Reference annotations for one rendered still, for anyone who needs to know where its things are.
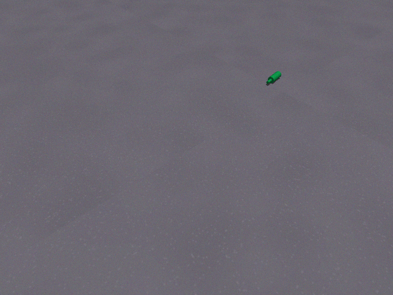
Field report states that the bottle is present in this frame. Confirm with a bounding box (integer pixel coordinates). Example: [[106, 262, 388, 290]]
[[267, 71, 281, 84]]

